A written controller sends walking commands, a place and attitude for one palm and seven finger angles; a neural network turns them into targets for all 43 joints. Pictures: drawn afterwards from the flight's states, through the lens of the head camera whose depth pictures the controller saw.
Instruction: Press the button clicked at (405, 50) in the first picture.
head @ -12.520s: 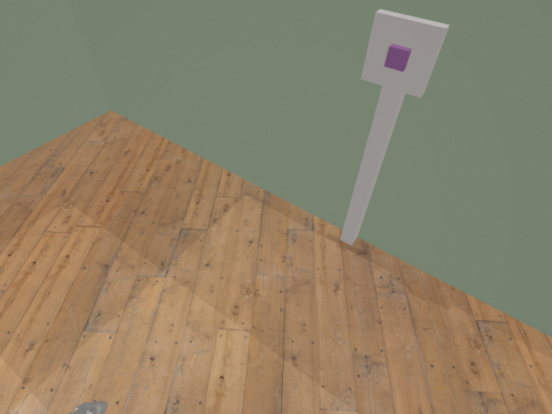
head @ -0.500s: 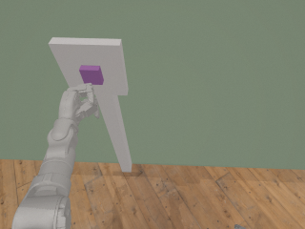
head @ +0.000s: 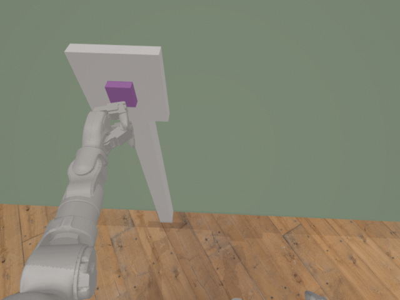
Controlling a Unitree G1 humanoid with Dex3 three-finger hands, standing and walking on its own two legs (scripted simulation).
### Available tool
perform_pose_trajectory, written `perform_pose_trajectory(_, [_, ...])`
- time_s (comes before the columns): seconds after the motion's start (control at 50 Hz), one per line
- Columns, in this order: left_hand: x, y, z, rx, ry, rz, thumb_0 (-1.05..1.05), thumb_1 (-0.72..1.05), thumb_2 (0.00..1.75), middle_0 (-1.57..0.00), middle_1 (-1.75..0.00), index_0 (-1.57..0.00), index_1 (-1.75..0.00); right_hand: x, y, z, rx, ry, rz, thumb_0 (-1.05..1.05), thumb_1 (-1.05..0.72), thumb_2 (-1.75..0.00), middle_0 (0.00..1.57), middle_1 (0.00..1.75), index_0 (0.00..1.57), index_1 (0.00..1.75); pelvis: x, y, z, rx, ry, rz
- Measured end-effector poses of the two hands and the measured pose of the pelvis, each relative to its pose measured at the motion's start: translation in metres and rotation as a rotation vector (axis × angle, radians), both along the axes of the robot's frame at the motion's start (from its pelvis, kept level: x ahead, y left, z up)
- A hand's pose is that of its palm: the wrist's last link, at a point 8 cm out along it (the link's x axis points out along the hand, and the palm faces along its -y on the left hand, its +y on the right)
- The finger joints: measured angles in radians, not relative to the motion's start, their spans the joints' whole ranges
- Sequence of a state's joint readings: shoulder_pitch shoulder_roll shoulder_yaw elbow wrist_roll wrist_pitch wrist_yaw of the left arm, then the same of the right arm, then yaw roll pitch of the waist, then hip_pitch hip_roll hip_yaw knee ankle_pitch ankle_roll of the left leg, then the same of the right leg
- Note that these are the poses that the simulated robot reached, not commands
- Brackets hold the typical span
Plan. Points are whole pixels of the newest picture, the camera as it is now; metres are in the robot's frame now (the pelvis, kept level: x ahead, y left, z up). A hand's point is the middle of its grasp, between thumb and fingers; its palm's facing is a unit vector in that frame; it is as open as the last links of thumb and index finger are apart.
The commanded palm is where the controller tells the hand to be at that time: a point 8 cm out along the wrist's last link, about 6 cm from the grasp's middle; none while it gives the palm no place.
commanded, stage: press the button with the knuckle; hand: left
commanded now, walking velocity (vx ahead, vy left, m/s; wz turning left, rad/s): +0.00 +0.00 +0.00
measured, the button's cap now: (122, 93) +0.51 +0.17 +0.13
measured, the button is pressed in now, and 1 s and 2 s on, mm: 0 14 0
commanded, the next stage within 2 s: hold the button down briefly in 0.84 s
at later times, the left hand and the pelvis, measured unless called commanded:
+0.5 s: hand (131, 119) +0.46 +0.15 +0.10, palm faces -0.04 -1.00 -0.02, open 2.7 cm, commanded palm +0.45 +0.19 +0.10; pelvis -0.01 +0.00 -0.01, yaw +0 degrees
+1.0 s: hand (131, 115) +0.47 +0.15 +0.10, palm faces -0.07 -1.00 -0.02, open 2.8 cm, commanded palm +0.49 +0.20 +0.10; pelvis -0.03 +0.00 -0.02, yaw +1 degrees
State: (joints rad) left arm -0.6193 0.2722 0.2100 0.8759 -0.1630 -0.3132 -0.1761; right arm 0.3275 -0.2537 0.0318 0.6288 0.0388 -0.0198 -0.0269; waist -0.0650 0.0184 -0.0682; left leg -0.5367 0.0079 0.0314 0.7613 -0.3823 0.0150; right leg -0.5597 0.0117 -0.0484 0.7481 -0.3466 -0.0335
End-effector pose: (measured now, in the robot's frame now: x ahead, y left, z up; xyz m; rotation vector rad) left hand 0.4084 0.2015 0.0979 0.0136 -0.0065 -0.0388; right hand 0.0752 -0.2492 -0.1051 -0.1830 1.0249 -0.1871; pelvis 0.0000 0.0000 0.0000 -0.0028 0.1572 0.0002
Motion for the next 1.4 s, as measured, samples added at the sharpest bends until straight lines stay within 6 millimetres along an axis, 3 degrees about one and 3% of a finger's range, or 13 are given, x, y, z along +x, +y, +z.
perform_pose_trajectory(0.24, [0.024, -0.006, 0.006, -0.002, -0.001, -0.01, 0.02, 0.9, 0.91, -1.3, -1.5, -1.3, -1.5, -0.026, -0.007, -0.005, -0.011, 0.068, -0.034, 0.01, -0.9, -0.9, 0.2, 0.3, 0.2, 0.3, 0.0, 0.0, -0.002, 0.001, 0.028, -0.006])
perform_pose_trajectory(1.02, [0.047, 0.004, 0.002, 0.007, 0.019, -0.029, -0.04, 0.73, 0.97, -1.3, -1.5, -1.4, -1.5, -0.102, -0.009, -0.011, -0.074, 0.197, -0.055, 0.01, -0.9, -0.9, 0.2, 0.3, 0.2, 0.3, -0.032, 0.005, -0.017, -0.024, 0.098, 0.017])
perform_pose_trajectory(1.4, [0.048, 0.006, 0.001, 0.005, 0.019, -0.031, -0.05, 0.7, 0.98, -1.31, -1.5, -1.43, -1.5, -0.112, 0.0, -0.012, -0.085, 0.187, -0.035, 0.01, -0.9, -0.9, 0.2, 0.3, 0.2, 0.3, -0.042, 0.013, -0.022, -0.027, 0.116, 0.02])
